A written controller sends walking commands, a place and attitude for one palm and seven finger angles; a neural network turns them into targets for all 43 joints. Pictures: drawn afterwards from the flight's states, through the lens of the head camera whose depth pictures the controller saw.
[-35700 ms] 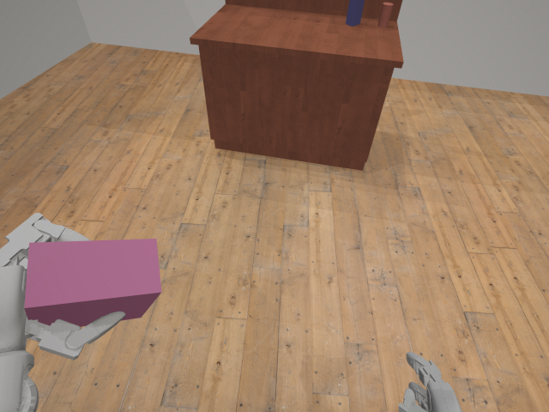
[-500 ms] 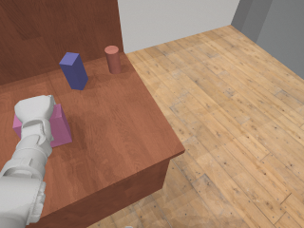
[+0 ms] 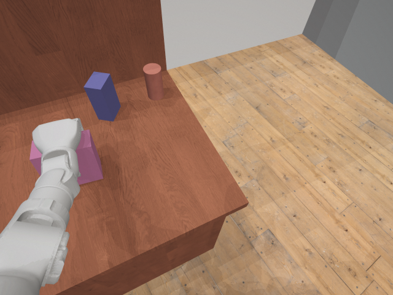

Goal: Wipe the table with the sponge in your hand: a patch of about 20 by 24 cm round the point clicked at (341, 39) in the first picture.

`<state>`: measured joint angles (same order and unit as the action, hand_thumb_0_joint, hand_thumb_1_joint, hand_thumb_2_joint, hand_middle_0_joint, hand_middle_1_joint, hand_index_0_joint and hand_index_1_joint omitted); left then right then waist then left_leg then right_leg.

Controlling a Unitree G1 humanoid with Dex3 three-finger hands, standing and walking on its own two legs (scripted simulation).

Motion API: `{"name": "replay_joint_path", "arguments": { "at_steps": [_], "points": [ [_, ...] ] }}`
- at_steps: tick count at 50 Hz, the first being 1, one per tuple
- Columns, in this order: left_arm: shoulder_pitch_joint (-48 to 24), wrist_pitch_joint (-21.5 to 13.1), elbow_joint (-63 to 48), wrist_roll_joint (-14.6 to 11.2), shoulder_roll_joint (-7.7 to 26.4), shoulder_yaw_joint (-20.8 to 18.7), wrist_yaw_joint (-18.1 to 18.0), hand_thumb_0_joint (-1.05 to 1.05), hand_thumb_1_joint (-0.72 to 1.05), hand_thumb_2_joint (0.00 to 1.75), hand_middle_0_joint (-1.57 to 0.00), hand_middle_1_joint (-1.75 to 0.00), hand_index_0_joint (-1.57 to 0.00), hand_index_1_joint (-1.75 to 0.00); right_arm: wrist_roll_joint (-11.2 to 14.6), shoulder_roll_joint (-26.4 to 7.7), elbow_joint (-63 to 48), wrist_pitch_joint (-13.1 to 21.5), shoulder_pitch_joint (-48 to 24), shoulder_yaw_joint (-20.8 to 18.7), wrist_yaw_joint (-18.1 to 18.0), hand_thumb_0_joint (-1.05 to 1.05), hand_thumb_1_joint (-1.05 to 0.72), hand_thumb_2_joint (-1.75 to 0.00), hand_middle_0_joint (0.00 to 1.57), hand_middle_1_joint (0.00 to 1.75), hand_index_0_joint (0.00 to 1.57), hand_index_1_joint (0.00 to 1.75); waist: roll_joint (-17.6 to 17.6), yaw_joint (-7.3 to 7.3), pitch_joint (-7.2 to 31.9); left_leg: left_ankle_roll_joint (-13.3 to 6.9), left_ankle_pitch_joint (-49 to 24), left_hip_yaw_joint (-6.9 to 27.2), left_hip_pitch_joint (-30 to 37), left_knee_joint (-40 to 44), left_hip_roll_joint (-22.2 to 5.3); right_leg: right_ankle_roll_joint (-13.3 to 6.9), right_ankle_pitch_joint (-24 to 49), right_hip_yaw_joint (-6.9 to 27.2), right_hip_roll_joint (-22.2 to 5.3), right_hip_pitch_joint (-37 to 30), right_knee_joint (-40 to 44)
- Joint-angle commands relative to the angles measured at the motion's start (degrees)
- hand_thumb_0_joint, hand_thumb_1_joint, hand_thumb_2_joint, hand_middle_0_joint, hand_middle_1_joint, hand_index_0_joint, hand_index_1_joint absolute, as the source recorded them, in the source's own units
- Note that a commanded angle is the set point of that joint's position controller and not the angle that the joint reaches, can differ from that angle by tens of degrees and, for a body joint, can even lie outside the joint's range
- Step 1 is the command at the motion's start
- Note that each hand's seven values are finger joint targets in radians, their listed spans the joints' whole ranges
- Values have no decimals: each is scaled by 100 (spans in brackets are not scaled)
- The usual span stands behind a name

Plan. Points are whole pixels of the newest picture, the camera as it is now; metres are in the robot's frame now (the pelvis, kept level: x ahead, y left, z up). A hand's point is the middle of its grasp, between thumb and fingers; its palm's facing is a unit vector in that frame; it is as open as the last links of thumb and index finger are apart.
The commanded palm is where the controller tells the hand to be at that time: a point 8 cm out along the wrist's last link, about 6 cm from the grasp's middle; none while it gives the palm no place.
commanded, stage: slide across to the middle lane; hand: left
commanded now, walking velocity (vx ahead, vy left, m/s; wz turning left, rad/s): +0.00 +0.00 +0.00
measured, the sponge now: (72, 166) +0.40 +0.31 -0.04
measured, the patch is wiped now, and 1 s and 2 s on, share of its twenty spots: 0.15 0.30 0.50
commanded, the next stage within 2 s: wipe back along the middle lane in 0.30 s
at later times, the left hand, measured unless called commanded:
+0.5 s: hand (95, 149) +0.42 +0.25 +0.01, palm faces -0.11 -0.02 -0.99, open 10.3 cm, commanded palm +0.39 +0.23 +0.05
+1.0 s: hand (99, 163) +0.39 +0.23 +0.00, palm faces -0.07 -0.03 -1.00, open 10.4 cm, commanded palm +0.34 +0.21 +0.03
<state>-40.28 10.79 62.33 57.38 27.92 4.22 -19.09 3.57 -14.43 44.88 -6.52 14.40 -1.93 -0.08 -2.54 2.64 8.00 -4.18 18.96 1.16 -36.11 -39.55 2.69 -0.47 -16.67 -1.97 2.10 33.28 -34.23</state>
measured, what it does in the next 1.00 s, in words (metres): stands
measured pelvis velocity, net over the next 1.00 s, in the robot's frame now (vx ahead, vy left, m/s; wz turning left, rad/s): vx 0.00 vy -0.02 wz -0.02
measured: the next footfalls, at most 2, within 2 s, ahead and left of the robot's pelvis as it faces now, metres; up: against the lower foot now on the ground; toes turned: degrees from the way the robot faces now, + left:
none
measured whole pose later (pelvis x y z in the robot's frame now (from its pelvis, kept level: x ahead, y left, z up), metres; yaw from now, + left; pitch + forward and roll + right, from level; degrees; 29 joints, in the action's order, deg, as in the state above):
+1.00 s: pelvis +0.00 -0.02 +0.01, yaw -1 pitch +12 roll -2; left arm -31.5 18.8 54.2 55.9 17.3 8.5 -23.6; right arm 3.8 -14.5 43.5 -9.4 11.0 -2.1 0.6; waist -2.7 0.7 9.2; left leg -3.2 17.8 0.1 -29.7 -35.2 2.0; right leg -1.5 -15.9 -0.7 2.7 28.2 -31.7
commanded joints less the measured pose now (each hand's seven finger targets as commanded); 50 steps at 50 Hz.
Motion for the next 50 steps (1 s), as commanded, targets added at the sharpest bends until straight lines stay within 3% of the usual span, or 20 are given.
{"name": "replay_joint_path", "arguments": {
  "at_steps": [1,5,9,10,11,14,16,20,23,25,27,29,35,38,40,42,43,45,46,50],
  "points": [
    [-2072,-53,-878,66,361,172,-69,0,10,130,-120,-160,-120,-160,-20,-927,-433,114,171,-322,-43,0,-90,-90,20,30,20,30,-241,219,1723,381,-2383,602,2167,438,-472,-333,1158,-28,67,-60,283],
    [-1802,4,-1048,20,193,88,-95,0,10,130,-120,-160,-120,-160,-47,-881,-463,42,72,-342,13,0,-90,-90,20,30,20,30,-235,82,1990,478,-3222,633,2362,381,-524,-331,1535,-14,56,-263,255],
    [-1885,232,-906,121,258,86,-183,0,10,130,-120,-160,-120,-160,-66,-888,-443,-67,-12,-307,36,0,-90,-90,20,30,20,30,95,100,1812,411,-2937,476,2065,415,-450,-319,1756,25,45,-555,310],
    [-1930,247,-1022,109,357,-57,-216,0,10,130,-120,-160,-120,-160,-68,-892,-438,-63,-62,-308,28,0,-90,-90,20,30,20,30,-62,41,1913,443,-3159,496,2120,420,-462,-335,1880,44,24,-610,273],
    [-1855,306,-966,124,182,112,-223,0,10,130,-120,-160,-120,-160,-75,-874,-455,-69,-52,-302,43,0,-90,-90,20,30,20,30,-95,50,1889,459,-3253,518,2185,413,-461,-328,1863,2,32,-570,261],
    [-2011,438,-860,153,-19,264,-258,0,10,130,-120,-160,-120,-160,-85,-848,-436,-113,-113,-294,53,0,-90,-90,20,30,20,30,109,135,1822,400,-2967,410,2039,412,-434,-309,1935,33,24,-648,308],
    [-1966,441,-905,73,41,165,-277,0,10,130,-120,-160,-120,-160,-90,-850,-430,-96,-117,-295,46,0,-90,-90,20,30,20,30,-5,63,1966,399,-3032,388,2055,417,-407,-321,2055,52,10,-798,286],
    [-2169,507,-899,65,-108,259,-301,0,10,130,-120,-160,-120,-160,-72,-812,-420,-104,-175,-274,31,0,-90,-90,20,30,20,30,44,142,1999,353,-2867,335,1917,436,-369,-308,2210,97,-16,-947,298],
    [-1652,585,-648,76,42,118,-317,0,10,130,-120,-160,-120,-160,-83,-831,-450,-122,-175,-250,31,0,-90,-90,20,30,20,30,260,20,1944,262,-2575,190,1637,470,-302,-301,2400,148,-38,-1268,344],
    [-1505,591,-715,26,-143,197,-299,0,10,130,-120,-160,-120,-160,-52,-802,-519,-117,-268,-240,31,0,-90,-90,20,30,20,30,275,-4,1908,245,-2499,186,1549,538,-279,-304,2409,156,-62,-1384,353],
    [-1350,628,-602,88,47,117,-309,0,10,130,-120,-160,-120,-160,-53,-844,-518,-133,-241,-228,22,0,-90,-90,20,30,20,30,359,-1,1744,197,-2267,142,1417,548,-253,-298,2365,187,-62,-1399,393],
    [-1125,673,-550,81,-83,194,-305,0,10,130,-120,-160,-120,-160,-34,-821,-568,-136,-277,-221,27,0,-90,-90,20,30,20,30,400,-32,1592,171,-2032,101,1288,608,-223,-295,2243,201,-67,-1438,457],
    [-734,670,-729,23,-78,118,-284,0,10,130,-120,-160,-120,-160,-4,-820,-645,-114,-365,-227,23,0,-90,-90,20,30,20,30,364,-118,1615,147,-1942,40,1241,662,-201,-307,2284,258,-102,-1614,475],
    [-645,720,-644,81,-206,310,-264,0,10,130,-120,-160,-120,-160,8,-831,-669,-131,-380,-205,8,0,-90,-90,20,30,20,30,483,-48,1298,133,-1623,28,1109,691,-190,-293,1986,266,-89,-1418,541],
    [-533,710,-729,21,-91,141,-269,0,10,130,-120,-160,-120,-160,31,-830,-695,-113,-438,-211,8,0,-90,-90,20,30,20,30,396,-142,1393,154,-1659,66,1149,738,-196,-325,1882,262,-90,-1455,514],
    [-505,729,-804,30,-367,383,-273,0,10,130,-120,-160,-120,-160,27,-800,-724,-111,-456,-215,16,0,-90,-90,20,30,20,30,337,-113,1330,160,-1625,53,1232,718,-205,-324,1789,226,-73,-1327,518],
    [-338,752,-825,11,-416,376,-285,0,10,130,-120,-160,-120,-160,26,-786,-733,-112,-472,-221,29,0,-90,-90,20,30,20,30,251,-175,1405,172,-1682,49,1276,714,-205,-341,1816,221,-64,-1347,500],
    [-228,766,-994,-106,-569,397,-284,0,10,130,-120,-160,-120,-160,53,-755,-799,-107,-574,-232,34,0,-90,-90,20,30,20,30,408,-177,1454,169,-1769,72,1328,717,-217,-337,1899,213,-67,-1433,508],
    [-164,792,-983,-74,-450,344,-303,0,10,130,-120,-160,-120,-160,35,-794,-764,-122,-557,-233,27,0,-90,-90,20,30,20,30,480,-190,1432,170,-1744,73,1324,702,-223,-331,1888,220,-63,-1423,493],
    [192,928,-1331,-164,-864,557,-308,0,10,130,-120,-160,-120,-160,61,-735,-883,-124,-771,-229,58,0,-90,-90,20,30,20,30,531,-255,1484,198,-1953,98,1434,729,-239,-350,2056,196,-58,-1481,463]
  ]
}}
